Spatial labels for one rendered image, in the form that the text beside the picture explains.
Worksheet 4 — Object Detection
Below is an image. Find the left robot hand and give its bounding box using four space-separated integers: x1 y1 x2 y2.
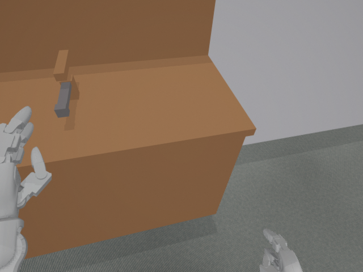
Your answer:
0 106 52 219

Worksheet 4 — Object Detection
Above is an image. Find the tap lever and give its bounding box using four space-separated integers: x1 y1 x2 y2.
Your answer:
54 82 72 118

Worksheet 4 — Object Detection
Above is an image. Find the left robot forearm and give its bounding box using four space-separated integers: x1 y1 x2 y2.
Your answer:
0 217 28 272

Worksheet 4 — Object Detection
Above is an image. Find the counter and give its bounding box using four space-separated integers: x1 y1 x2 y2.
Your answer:
0 0 256 259

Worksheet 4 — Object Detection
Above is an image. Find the right robot hand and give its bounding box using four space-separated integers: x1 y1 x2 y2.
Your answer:
260 228 303 272

